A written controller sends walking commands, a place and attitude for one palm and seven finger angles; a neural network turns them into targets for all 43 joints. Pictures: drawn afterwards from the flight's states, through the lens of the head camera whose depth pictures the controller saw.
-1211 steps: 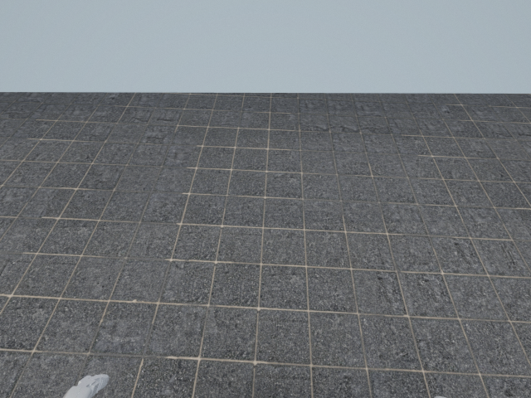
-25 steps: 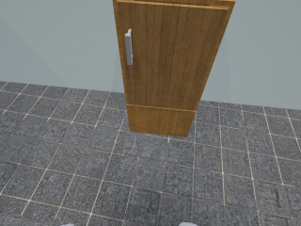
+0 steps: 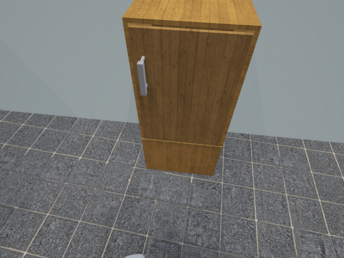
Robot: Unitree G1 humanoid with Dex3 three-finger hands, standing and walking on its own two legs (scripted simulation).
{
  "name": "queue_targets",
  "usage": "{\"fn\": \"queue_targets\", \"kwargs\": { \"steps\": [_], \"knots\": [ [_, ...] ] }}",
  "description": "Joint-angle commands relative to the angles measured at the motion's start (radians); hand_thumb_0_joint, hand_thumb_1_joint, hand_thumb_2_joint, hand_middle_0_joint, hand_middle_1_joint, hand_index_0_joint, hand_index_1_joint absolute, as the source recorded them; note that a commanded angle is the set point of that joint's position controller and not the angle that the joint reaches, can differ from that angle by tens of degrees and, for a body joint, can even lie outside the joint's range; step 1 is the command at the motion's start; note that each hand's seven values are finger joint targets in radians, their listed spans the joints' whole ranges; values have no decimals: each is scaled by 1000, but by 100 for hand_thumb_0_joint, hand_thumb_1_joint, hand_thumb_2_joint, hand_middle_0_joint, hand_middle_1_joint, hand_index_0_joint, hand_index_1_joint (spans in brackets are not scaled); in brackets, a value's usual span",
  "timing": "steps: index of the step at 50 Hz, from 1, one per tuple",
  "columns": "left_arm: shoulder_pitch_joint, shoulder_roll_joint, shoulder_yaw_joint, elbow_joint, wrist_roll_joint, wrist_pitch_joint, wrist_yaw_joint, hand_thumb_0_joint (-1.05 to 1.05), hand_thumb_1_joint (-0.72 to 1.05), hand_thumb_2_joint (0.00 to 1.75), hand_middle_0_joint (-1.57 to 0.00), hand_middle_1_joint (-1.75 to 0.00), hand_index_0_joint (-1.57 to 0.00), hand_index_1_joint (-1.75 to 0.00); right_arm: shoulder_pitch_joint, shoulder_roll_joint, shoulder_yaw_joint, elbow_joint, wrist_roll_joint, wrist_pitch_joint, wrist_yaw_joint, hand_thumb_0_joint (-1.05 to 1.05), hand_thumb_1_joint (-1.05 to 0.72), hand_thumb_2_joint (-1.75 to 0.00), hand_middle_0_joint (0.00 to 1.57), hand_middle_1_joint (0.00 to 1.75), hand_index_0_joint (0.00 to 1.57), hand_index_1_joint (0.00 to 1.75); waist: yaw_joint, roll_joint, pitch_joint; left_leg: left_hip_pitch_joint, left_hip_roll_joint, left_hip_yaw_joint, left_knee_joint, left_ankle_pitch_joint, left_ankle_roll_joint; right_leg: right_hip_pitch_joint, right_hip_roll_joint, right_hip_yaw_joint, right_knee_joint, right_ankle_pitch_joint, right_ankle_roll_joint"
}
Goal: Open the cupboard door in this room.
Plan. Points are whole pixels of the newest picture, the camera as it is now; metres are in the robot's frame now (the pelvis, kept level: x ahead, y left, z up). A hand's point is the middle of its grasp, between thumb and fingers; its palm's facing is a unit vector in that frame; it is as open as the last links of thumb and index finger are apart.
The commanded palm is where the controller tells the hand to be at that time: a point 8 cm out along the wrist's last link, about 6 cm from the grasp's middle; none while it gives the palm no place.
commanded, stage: take the last steps up to it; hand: left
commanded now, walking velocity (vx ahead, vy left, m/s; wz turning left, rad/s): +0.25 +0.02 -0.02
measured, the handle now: (143, 76) +0.72 +0.17 +0.01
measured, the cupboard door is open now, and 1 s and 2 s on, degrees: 0 0 0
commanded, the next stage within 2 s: come to a stop and stand still in 0.32 s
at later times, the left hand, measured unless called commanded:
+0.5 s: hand (108, 221) +0.24 +0.21 -0.17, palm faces -0.03 -0.98 -0.20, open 7.4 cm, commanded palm none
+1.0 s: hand (86, 234) +0.21 +0.28 -0.20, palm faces +0.06 -0.98 -0.21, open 7.4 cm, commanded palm none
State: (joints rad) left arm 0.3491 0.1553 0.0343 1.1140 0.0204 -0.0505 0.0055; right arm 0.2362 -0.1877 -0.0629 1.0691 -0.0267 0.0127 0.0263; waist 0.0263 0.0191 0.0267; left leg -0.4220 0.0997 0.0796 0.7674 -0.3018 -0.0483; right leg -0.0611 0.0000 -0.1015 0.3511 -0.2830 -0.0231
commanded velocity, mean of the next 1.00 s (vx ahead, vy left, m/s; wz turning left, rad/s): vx -0.02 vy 0.03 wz -0.02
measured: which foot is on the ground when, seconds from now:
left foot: up 0.00-0.08, down 0.10-0.56, up 0.58-0.94, down 0.96-1.00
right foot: down 0.00-0.10, up 0.12-0.54, down 0.56-0.96, up 0.98-1.00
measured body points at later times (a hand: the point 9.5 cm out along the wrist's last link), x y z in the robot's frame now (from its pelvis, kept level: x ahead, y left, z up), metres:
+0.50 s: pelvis +0.15 +0.04 +0.00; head +0.18 +0.04 +0.45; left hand +0.24 +0.27 -0.15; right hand +0.08 -0.17 -0.16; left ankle +0.07 +0.13 -0.74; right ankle +0.23 -0.09 -0.72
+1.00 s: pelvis +0.13 +0.08 -0.02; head +0.15 +0.11 +0.43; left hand +0.21 +0.33 -0.18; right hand +0.21 -0.18 -0.15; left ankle +0.12 +0.18 -0.75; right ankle +0.23 -0.08 -0.73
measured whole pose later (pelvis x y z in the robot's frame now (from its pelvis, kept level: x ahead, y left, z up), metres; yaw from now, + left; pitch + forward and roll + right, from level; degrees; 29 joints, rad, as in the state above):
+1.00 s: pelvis +0.13 +0.08 -0.02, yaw -1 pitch -2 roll -1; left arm 0.15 0.23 0.07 1.00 0.02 0.06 0.03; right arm 0.17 -0.18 -0.06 0.99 -0.02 0.01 0.00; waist 0.02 -0.06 0.07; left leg -0.25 0.01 0.06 0.65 -0.39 0.02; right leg -0.44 -0.10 -0.05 0.66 -0.29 0.03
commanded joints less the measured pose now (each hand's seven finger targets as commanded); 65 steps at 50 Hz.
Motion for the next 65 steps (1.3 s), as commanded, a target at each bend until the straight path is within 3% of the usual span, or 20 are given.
{"fn": "queue_targets", "kwargs": {
  "steps": [1,4,5,6,10,15,22,25,27,28,29,31,37,45,47,48,50,54,60,65],
  "knots": [
    [14,179,35,-24,5,-14,6,0,90,90,-20,-30,-20,-30,-42,-44,2,-88,10,-45,-3,0,-90,-90,20,30,20,30,-14,-130,75,39,-13,21,-166,14,22,-75,-286,202,-115,54,-127],
    [20,123,23,-19,-5,-5,0,0,90,90,-20,-30,-20,-30,160,-107,-7,-15,7,-69,-23,0,-90,-90,20,30,20,30,-96,60,-20,459,14,-28,-341,85,59,-287,-151,82,204,100,-49],
    [32,66,11,-40,-10,-4,-6,0,90,90,-20,-30,-20,-30,262,-201,-30,6,-5,-75,-33,0,-90,-90,20,30,20,30,-125,283,-81,585,248,-323,-423,60,142,-463,-42,-30,457,-137,3],
    [-14,63,5,-72,-6,-5,-4,0,90,90,-20,-30,-20,-30,314,-235,-33,13,0,-61,-38,0,-90,-90,20,30,20,30,-139,289,-65,554,353,-451,-524,34,221,-546,-18,5,653,-324,5],
    [-57,53,14,-46,6,8,-16,0,90,90,-20,-30,-20,-30,126,-99,6,-22,6,-74,-46,0,-90,-90,20,30,20,30,-60,53,91,270,253,-247,-593,95,199,-520,-126,83,787,-102,11],
    [-26,26,16,-47,3,31,-12,0,90,90,-20,-30,-20,-30,141,-71,9,-5,13,-95,-55,0,-90,-90,20,30,20,30,-19,40,22,336,186,-82,-563,464,200,-512,-118,67,727,25,46],
    [-187,23,5,-113,0,33,-7,0,90,90,-20,-30,-20,-30,190,-61,8,36,1,-80,-59,0,-90,-90,20,30,20,30,-49,116,78,363,171,-17,-472,708,189,-436,-90,9,380,36,37],
    [-100,36,3,-85,-1,29,9,0,90,90,-20,-30,-20,-30,159,-67,9,44,9,-64,-69,0,-90,-90,20,30,20,30,3,73,42,320,142,-7,-337,779,130,-217,-61,4,178,177,32],
    [14,140,18,-52,6,15,26,0,90,90,-20,-30,-20,-30,184,-35,8,44,27,-56,-64,0,-90,-90,20,30,20,30,33,-84,-81,195,53,23,-149,422,56,49,-195,129,118,739,1],
    [32,198,26,-45,0,10,32,0,90,90,-20,-30,-20,-30,217,-7,6,38,37,-44,-59,0,-90,-90,20,30,20,30,16,-191,-142,102,-51,44,-22,-67,21,139,-370,274,153,1135,-110],
    [31,228,27,-53,-5,14,33,0,90,90,-20,-30,-20,-30,228,-21,-1,33,41,-25,-64,0,-90,-90,20,30,20,30,12,-175,-153,110,-72,-1,116,-324,20,109,-456,258,132,1282,-191],
    [-37,205,35,-71,-3,19,47,0,90,90,-20,-30,-20,-30,162,-10,-3,30,38,5,-63,0,-90,-90,20,30,20,30,19,-210,-126,66,-58,-69,300,-350,19,21,-438,272,96,1120,-225],
    [-190,187,46,-155,3,51,51,0,90,90,-20,-30,-20,-30,112,-20,-15,-11,24,47,-45,0,-90,-90,20,30,20,30,-22,-174,-101,52,-68,-84,359,-184,-3,-165,-347,161,22,668,-150],
    [-210,217,59,-181,17,72,34,0,90,90,-20,-30,-20,-30,110,-36,-6,-58,20,14,-32,0,-90,-90,20,30,20,30,-39,-228,-89,221,-84,-11,-137,-68,11,-265,-270,186,2,62,-92],
    [-198,165,46,-188,-1,86,26,0,90,90,-20,-30,-20,-30,150,-95,-12,-53,16,-2,-33,0,-90,-90,20,30,20,30,-62,0,-60,320,-5,-134,-414,-36,30,-408,-173,128,179,-137,-12],
    [-177,103,34,-200,-10,95,22,0,90,90,-20,-30,-20,-30,96,-182,-29,-90,3,-5,-35,0,-90,-90,20,30,20,30,-56,310,19,167,215,-410,-589,-139,89,-482,-43,31,381,-235,52],
    [-182,131,40,-180,0,116,25,0,90,90,-20,-30,-20,-30,-63,-189,-16,-142,-2,-1,-50,0,-90,-90,20,30,20,30,-21,282,117,-125,225,-382,-687,-190,121,-351,-47,171,562,-177,48],
    [-64,134,39,-100,4,99,12,0,90,90,-20,-30,-20,-30,-89,-123,8,-127,12,-17,-62,0,-90,-90,20,30,20,30,26,104,72,104,89,-187,-580,14,118,-420,-18,157,695,-47,55],
    [-98,96,1,-84,-7,69,23,0,90,90,-20,-30,-20,-30,90,-97,8,-39,18,-36,-79,0,-90,-90,20,30,20,30,-50,86,-84,508,153,-223,-468,594,199,-398,-52,119,411,-148,76],
    [-44,77,-13,-28,-15,65,32,0,90,90,-20,-30,-20,-30,102,-100,8,9,22,-31,-75,0,-90,-90,20,30,20,30,-42,91,-90,459,129,-219,-434,674,180,-192,-51,85,119,-73,53]
  ]
}}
